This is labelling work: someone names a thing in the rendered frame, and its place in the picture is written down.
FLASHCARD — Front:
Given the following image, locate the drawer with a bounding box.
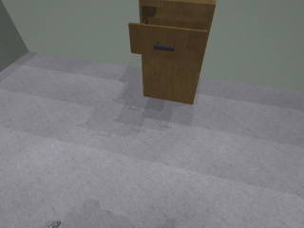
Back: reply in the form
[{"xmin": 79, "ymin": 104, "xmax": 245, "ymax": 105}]
[{"xmin": 128, "ymin": 17, "xmax": 208, "ymax": 63}]

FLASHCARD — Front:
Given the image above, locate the handle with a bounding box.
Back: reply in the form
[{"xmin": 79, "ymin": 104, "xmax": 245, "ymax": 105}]
[{"xmin": 153, "ymin": 41, "xmax": 175, "ymax": 52}]

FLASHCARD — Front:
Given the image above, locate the cabinet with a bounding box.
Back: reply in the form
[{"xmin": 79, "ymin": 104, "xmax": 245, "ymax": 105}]
[{"xmin": 139, "ymin": 0, "xmax": 217, "ymax": 105}]

